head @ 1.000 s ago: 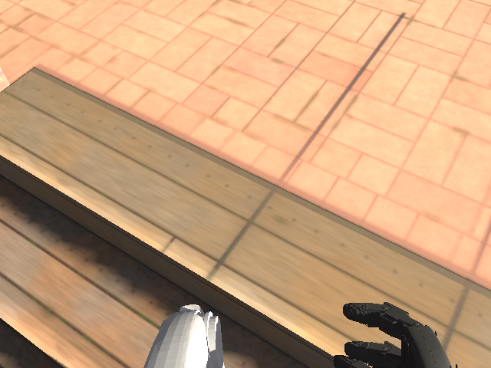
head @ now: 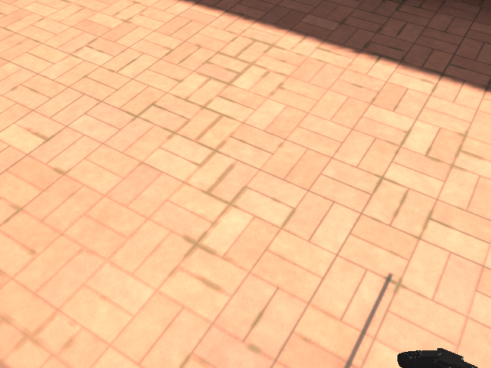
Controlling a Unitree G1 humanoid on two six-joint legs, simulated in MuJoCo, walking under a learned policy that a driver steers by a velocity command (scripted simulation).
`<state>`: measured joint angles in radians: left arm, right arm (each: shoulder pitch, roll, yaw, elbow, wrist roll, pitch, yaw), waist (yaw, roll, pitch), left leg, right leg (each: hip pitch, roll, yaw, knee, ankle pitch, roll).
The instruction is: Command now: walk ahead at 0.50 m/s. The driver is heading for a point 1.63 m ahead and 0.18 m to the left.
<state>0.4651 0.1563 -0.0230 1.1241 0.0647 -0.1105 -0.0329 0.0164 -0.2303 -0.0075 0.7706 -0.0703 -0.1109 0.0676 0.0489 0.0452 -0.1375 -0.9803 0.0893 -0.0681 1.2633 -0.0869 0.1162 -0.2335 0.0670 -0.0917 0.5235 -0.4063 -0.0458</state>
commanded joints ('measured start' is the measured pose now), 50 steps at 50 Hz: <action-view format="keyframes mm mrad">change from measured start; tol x32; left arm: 1 -180 162 36 -148 -25 -63 0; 10 146 28 27 -136 19 -46 -12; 30 -563 120 68 -345 -91 13 12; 36 -35 358 151 -214 -66 8 15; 50 -160 208 110 -210 -67 3 45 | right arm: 1 -65 -15 4 -32 9 4 13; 7 -150 -105 -48 -73 27 18 -23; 11 588 -151 -79 165 20 9 -60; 17 131 -38 -48 108 81 -4 -58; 36 465 31 -34 147 78 10 -78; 50 33 -39 -66 22 80 35 -74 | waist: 1 -38 -88 91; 7 -47 -129 99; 10 -123 210 -410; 13 -175 48 64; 33 -26 44 118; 36 29 -443 -236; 50 -32 -97 104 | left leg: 1 393 -9 100 -389 70 -80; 7 414 -84 143 -731 116 -1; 9 998 -14 64 -594 409 146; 11 1523 249 -593 -916 27 313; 16 787 165 -241 -1078 -66 155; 31 912 168 -18 -1028 8 52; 34 852 76 60 -658 340 -8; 37 139 -99 -48 137 -432 -91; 50 228 44 32 -451 144 -95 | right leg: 1 -225 -150 68 -254 573 -139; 8 237 -253 103 -29 1079 -82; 11 -520 42 137 734 -130 39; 12 -664 -31 209 868 -34 -19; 31 -379 -148 79 12 379 1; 34 34 -110 61 6 328 -67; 36 598 -476 791 -172 209 -286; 41 73 -322 395 -283 304 -180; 50 97 -277 169 -368 498 -153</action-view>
